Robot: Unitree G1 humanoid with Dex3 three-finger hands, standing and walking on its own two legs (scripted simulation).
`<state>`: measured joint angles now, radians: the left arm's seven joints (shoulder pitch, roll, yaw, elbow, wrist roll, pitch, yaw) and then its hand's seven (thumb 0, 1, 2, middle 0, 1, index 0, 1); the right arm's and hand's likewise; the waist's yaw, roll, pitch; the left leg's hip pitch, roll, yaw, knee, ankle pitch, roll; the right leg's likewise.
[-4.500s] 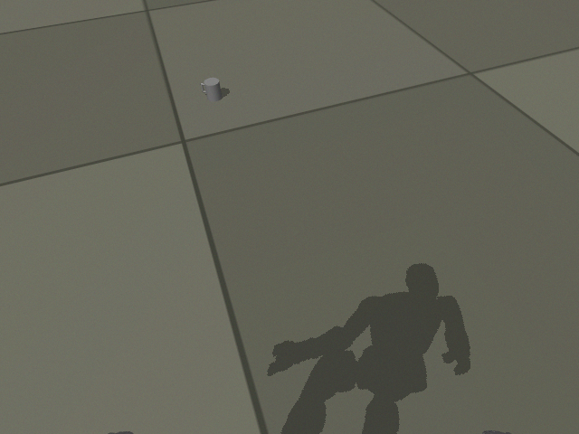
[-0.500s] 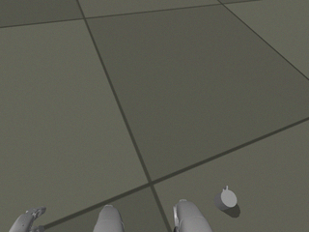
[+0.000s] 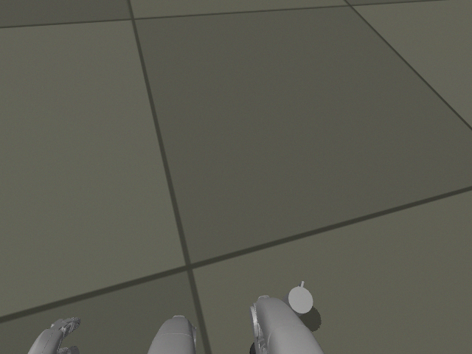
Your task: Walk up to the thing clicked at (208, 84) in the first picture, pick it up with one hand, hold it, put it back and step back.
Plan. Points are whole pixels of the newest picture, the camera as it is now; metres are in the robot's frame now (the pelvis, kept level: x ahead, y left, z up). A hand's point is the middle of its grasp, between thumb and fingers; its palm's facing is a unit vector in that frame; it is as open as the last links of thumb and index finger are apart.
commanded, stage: walk up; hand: left
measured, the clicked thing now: (297, 298) +0.32 -0.29 -0.69
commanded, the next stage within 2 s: none
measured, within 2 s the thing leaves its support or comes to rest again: neither
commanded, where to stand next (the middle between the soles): -0.05 -0.50 m, yaw +4 degrees
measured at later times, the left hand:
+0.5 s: hand out of the picture +0.02 +0.04 -0.15, palm faces -0.06 -0.94 -0.33, open 7.3 cm
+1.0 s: hand out of the picture -0.05 -0.20 -0.15, palm faces -0.06 -0.93 -0.35, open 7.3 cm
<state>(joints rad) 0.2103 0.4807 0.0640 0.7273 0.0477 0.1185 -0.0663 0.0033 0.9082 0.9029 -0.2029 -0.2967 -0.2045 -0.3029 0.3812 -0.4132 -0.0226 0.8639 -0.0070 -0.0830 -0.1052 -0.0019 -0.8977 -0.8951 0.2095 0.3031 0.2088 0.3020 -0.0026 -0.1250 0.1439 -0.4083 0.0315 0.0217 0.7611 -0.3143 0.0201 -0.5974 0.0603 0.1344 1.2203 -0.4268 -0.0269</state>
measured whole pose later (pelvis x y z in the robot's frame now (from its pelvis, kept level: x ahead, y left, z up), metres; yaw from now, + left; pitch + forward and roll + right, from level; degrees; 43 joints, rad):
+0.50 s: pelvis -0.06 -0.23 +0.00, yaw +2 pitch -1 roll +1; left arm 0.23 0.44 0.04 0.72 0.06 0.11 -0.06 0.00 0.90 0.90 -0.21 -0.30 -0.21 -0.30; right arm 0.38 -0.41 -0.03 0.92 -0.02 -0.08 -0.10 0.00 -0.90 -0.90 0.20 0.30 0.20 0.30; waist 0.03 -0.09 0.10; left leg -0.39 -0.04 0.07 0.75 -0.35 0.06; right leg -0.48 0.04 -0.01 0.85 -0.37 -0.06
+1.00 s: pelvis -0.14 -0.46 -0.01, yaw +1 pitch -2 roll +1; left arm 0.20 0.39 0.06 0.74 0.07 0.09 -0.07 0.00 0.91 0.90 -0.20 -0.30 -0.21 -0.30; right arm 0.27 -0.50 -0.08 0.94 0.00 -0.04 -0.12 0.00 -0.91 -0.90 0.20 0.30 0.20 0.30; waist 0.03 -0.02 0.13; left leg -0.61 0.01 -0.01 1.16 -0.51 0.04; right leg -0.47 0.00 0.01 0.88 -0.38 -0.02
